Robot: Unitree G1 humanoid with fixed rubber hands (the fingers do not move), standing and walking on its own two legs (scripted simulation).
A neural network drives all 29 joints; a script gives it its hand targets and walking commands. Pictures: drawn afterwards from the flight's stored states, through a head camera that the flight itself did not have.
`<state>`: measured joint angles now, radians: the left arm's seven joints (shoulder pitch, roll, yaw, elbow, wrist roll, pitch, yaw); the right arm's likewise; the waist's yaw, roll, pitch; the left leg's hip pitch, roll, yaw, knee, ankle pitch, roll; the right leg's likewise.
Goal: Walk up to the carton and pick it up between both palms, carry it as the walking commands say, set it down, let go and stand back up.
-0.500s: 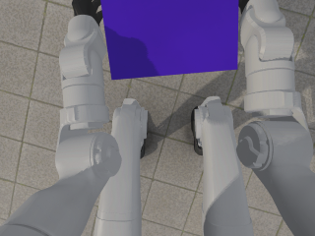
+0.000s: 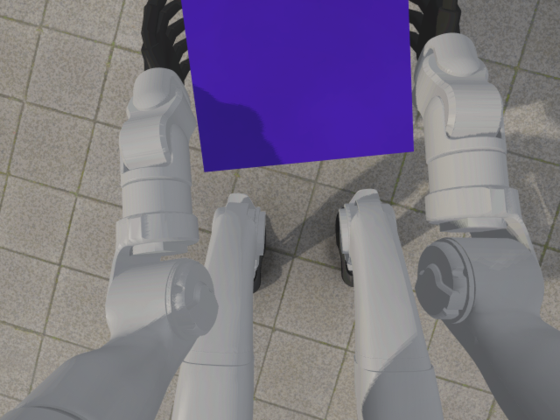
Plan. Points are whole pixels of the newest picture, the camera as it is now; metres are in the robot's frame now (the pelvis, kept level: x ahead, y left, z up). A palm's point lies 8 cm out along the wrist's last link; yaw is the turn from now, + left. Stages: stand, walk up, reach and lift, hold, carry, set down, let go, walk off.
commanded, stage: reach and lift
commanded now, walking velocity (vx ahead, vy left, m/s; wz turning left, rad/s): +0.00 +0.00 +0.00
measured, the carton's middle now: (296, 55) +0.52 +0.01 -0.14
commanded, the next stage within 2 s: none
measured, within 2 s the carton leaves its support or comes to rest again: neither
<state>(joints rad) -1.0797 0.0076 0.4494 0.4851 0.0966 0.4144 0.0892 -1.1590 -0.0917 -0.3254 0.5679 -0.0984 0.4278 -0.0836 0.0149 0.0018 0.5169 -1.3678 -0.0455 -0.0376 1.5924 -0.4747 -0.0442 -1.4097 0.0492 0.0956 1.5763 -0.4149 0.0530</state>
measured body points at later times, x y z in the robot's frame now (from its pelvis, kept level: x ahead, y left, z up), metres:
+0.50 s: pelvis +0.01 -0.01 +0.06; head +0.27 -0.01 +0.42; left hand +0.48 +0.16 -0.01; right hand +0.51 -0.14 +0.00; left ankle +0.14 +0.13 -0.53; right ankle +0.16 -0.13 -0.53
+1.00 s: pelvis +0.09 +0.00 +0.15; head +0.20 -0.01 +0.58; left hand +0.46 +0.16 +0.11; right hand +0.48 -0.14 +0.11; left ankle +0.14 +0.13 -0.53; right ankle +0.16 -0.13 -0.53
